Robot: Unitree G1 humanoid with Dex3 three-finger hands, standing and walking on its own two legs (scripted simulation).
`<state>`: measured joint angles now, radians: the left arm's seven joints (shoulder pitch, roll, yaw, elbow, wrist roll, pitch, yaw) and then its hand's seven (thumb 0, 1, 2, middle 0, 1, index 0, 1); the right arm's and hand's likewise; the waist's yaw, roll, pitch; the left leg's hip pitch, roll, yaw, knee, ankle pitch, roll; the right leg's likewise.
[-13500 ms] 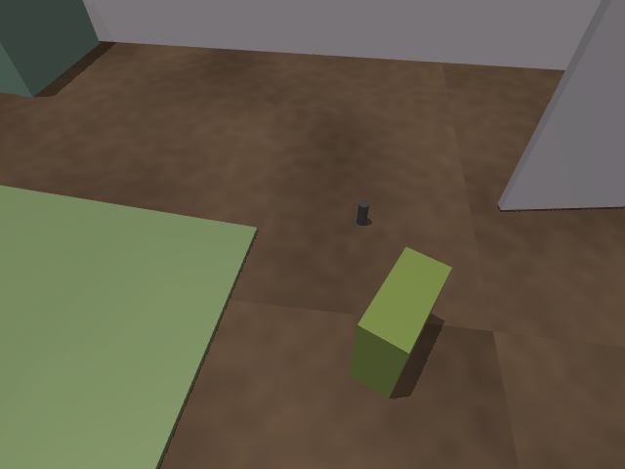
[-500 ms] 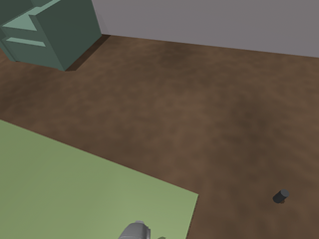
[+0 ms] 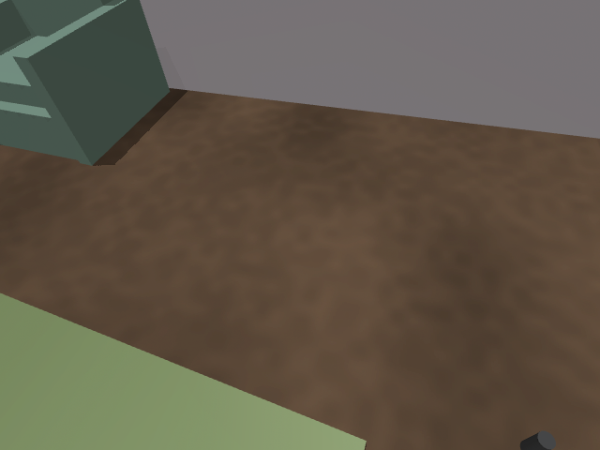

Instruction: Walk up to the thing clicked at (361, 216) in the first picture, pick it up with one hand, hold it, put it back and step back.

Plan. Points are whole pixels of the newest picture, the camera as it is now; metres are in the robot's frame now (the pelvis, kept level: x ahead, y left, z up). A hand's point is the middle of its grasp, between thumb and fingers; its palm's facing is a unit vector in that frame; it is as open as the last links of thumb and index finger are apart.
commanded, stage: walk up
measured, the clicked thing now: (537, 444) +0.28 -0.61 -0.72
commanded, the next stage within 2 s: stand in 1.72 s
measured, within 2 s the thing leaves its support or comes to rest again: neither
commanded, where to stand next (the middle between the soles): +0.24 +0.03 m, yaw +1 degrees
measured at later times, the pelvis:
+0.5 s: pelvis +0.10 +0.04 -0.01, yaw +1 degrees
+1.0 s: pelvis +0.14 +0.05 +0.01, yaw +0 degrees
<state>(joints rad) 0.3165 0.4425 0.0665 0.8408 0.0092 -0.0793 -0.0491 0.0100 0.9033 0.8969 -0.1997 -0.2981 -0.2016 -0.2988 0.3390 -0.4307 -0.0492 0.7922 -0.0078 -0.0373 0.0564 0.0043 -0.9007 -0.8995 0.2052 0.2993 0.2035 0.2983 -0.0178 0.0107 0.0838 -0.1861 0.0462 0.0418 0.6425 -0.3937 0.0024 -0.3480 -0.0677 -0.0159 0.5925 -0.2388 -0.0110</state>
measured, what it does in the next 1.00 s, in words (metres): walks ahead: left foot, then right foot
